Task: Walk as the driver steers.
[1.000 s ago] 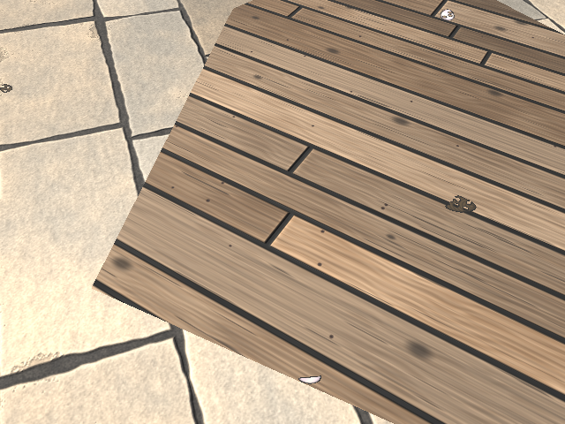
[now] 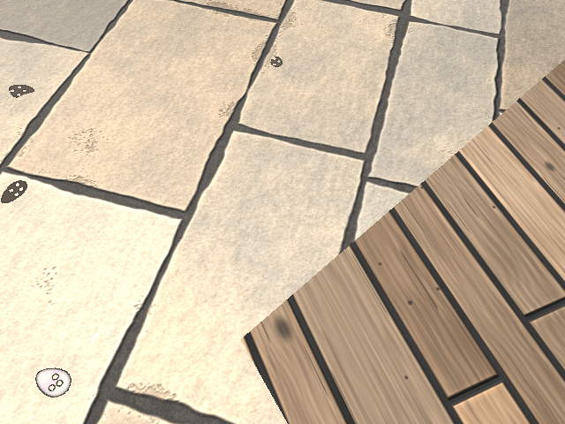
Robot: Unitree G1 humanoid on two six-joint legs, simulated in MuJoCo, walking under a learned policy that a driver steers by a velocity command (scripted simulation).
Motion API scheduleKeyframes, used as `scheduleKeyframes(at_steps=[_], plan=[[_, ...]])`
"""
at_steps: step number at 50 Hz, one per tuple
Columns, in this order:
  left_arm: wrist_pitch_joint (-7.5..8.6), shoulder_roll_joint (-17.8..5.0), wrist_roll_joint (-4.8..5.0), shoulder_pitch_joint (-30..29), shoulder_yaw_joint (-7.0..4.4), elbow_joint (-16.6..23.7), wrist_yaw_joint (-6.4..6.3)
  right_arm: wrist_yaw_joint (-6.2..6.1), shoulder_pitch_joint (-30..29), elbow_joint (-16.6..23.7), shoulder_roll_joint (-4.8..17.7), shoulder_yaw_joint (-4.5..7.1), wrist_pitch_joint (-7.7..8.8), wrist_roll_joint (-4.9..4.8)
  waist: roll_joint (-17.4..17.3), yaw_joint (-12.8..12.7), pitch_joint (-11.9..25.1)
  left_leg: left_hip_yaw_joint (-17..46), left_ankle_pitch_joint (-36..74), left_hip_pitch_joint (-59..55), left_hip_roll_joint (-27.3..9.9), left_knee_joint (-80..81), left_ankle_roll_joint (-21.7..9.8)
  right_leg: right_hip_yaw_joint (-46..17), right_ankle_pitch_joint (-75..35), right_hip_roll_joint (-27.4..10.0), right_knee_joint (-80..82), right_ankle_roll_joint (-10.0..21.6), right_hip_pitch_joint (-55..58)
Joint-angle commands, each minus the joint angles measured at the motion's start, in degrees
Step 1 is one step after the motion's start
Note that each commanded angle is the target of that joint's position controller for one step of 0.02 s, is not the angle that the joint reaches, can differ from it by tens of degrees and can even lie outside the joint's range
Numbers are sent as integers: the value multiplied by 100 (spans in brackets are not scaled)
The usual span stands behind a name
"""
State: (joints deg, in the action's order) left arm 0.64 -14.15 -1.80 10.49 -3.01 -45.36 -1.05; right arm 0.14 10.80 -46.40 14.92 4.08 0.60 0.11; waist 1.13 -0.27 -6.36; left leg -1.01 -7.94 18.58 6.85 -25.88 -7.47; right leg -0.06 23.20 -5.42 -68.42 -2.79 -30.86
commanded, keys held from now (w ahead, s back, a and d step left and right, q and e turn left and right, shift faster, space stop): q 0.08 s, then e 0.92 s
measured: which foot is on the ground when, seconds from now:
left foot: down 0.00-0.42, up 0.44-0.78, down 0.80-1.00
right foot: up 0.00-0.40, down 0.42-0.80, up 0.82-1.00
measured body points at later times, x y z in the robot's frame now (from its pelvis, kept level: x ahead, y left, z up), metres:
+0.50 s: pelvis +0.07 -0.04 +0.00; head +0.09 -0.05 +0.45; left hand +0.16 +0.23 -0.12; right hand +0.17 -0.30 -0.13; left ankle +0.04 +0.04 -0.71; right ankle +0.06 -0.14 -0.73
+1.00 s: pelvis +0.06 +0.00 +0.01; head +0.10 +0.02 +0.46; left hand +0.25 +0.24 -0.12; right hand +0.08 -0.30 -0.08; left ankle +0.09 +0.09 -0.73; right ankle -0.02 -0.11 -0.65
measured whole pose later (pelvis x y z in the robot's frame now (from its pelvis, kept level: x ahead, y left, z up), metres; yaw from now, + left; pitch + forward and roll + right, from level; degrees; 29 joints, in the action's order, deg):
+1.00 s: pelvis +0.06 +0.00 +0.01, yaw -20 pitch +0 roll -1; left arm -4.4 -19.4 -0.8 11.6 -5.3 -44.1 1.9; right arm -2.3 11.8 -41.4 14.8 1.1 -0.7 1.4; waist 3.1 -0.5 -3.5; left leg -2.5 -12.4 11.2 0.0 -23.4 -2.3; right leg -3.6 24.4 3.9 -61.2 -2.1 -25.5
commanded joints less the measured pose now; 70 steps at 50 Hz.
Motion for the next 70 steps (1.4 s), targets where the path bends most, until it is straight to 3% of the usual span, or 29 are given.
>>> scheduleKeyframes(at_steps=[1,5,12,15,19,21,22,23,24,26,29,35,39,40,41,42,43,44,45,48,53,58,61,62,63,64,65,67,70], plan=[[-150,-452,-22,869,-119,124,-6,-16,272,332,870,209,110,38,-203,-189,1235,1353,4290,-855,-1530,576,-799,-74,-329,49,268,-38,71],[-251,-551,-2,359,-133,317,-13,-53,523,358,897,207,33,19,-409,-19,1230,1654,3111,-1079,-1498,744,-539,-176,-734,99,686,-51,-325],[-321,-381,86,88,-33,185,10,-144,694,157,382,-98,70,155,-555,150,944,1390,2367,-1211,-1635,1055,-270,-243,-836,125,2137,141,457],[-320,-451,143,97,-20,123,11,-168,620,91,555,-123,52,207,-656,177,779,1264,2308,-1031,-1675,899,-304,-109,-386,391,2755,255,1119],[-218,-486,184,264,-14,130,-20,-265,548,24,888,-19,-69,69,-496,51,650,1329,2623,-1379,-1808,261,-345,32,-479,591,4001,433,1430],[-115,-746,118,444,-57,105,-47,-313,512,113,871,11,-52,54,-124,49,770,1115,1935,-1011,-1484,-258,-12,-650,-2146,189,4589,624,2097],[-76,-1217,63,642,-159,137,-42,-308,644,251,689,2,-40,76,625,221,945,616,631,-402,-860,-1019,224,-1703,-4067,-678,4460,974,2607],[-99,-1295,170,652,-224,117,13,-331,385,254,484,-37,-106,67,1148,-2,712,13,-1473,276,-123,-1568,498,-2525,-5402,-1379,4611,1759,2507],[-89,-1141,152,927,-197,80,51,-320,110,350,520,-36,-162,110,997,-201,687,208,-2636,733,-110,-2539,592,-2849,-5345,-1570,4906,2111,2596],[-155,-1114,136,586,-238,116,18,-244,14,356,500,-14,-218,81,441,4,562,414,-2285,937,-312,-3336,752,-2221,-4644,-989,4928,1926,2386],[-243,-1042,157,325,-270,233,19,-173,-19,427,533,-17,-234,82,542,64,738,316,-1867,935,-374,-2880,971,-1803,-4198,-400,4828,1544,2505],[-321,-1286,113,484,-414,285,73,-171,-255,693,522,-100,-192,12,771,-181,1033,296,-1702,431,-329,-1676,951,-2315,-3761,-350,4627,1470,2474],[-372,-1300,168,-115,-429,475,135,-244,410,599,570,-96,-91,38,759,247,1001,249,-771,-927,-227,275,797,-2542,-2851,33,4345,950,1701],[-348,-1104,189,-98,-373,540,126,-306,533,580,846,-33,-46,99,347,234,978,754,-714,-1447,-774,924,673,-2353,-1826,343,4001,640,1171],[-313,-588,210,193,-246,664,129,-341,401,706,1463,70,-54,172,-1169,23,1018,2453,-707,-1857,-2378,1457,189,-1339,45,1172,2805,295,318],[-344,-979,61,321,-334,585,64,-284,203,758,1588,108,-106,179,-1285,10,882,2947,-67,-1044,-3001,1364,-430,-661,1176,1344,1671,262,202],[-369,-1180,21,344,-394,528,75,-237,148,809,1240,18,-109,172,-911,-92,699,2704,361,-707,-2926,1273,-640,-694,1038,1052,957,290,321],[-397,-1148,33,373,-410,410,119,-217,-132,850,896,-74,-99,125,-639,-216,460,2081,513,-549,-2543,1201,-518,-673,668,934,623,290,332],[-431,-1091,52,472,-406,332,172,-221,-355,913,770,-111,-97,126,-703,-294,402,1510,685,-589,-2154,1135,-321,-567,350,910,423,246,325],[-467,-992,98,365,-347,360,311,-269,-60,865,819,-88,-61,139,-954,-83,616,834,1789,-1263,-1890,866,-299,-312,89,896,411,38,91],[-534,-857,116,-149,-253,615,383,-240,411,721,950,2,-55,136,-1009,223,717,735,1666,-1821,-2257,767,-487,-138,234,713,1324,-27,104],[-519,-743,183,-243,-162,784,406,-118,313,688,1122,79,-68,170,-1174,227,799,352,1878,-1314,-2321,508,-398,262,383,695,2531,198,1135],[-430,-640,158,128,-115,691,336,-64,201,616,1178,95,-128,79,-1036,-36,887,160,1832,-1032,-2197,-35,-159,421,-433,840,4036,420,1962],[-361,-716,72,252,-110,639,277,-54,282,561,1122,80,-150,43,-748,-133,882,-8,1350,-652,-2069,-365,152,199,-1228,781,4943,480,2487],[-270,-1127,-33,349,-171,659,211,-19,490,613,770,-9,-176,83,447,-70,995,-447,-152,259,-1608,-1463,561,-1311,-1448,-344,5533,658,3209],[-234,-1783,44,276,-290,765,200,-54,377,885,378,-137,-236,96,1428,-33,773,-547,-2674,1113,-713,-2061,826,-2710,-3530,-1717,5366,1471,2876],[-211,-1463,91,500,-260,647,161,-126,127,807,695,-80,-334,107,856,-327,884,106,-2716,801,-943,-2725,847,-2374,-3538,-1638,5205,1885,2551],[-215,-862,88,-254,-32,674,127,-60,268,593,764,-29,-366,-2,623,109,475,262,-1965,668,-991,-2779,823,-1472,-3040,-868,5325,1545,2199],[-163,-756,114,-280,43,601,52,-4,574,321,786,-5,-360,114,624,157,712,136,-1504,437,-863,-2773,894,-992,-3934,-497,5152,1375,2518]])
